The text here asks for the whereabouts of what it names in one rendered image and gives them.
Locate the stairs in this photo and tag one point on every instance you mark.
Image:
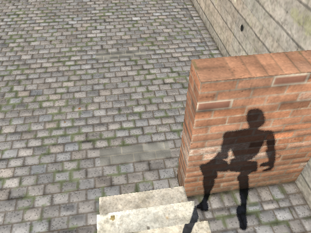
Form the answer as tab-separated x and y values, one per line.
165	210

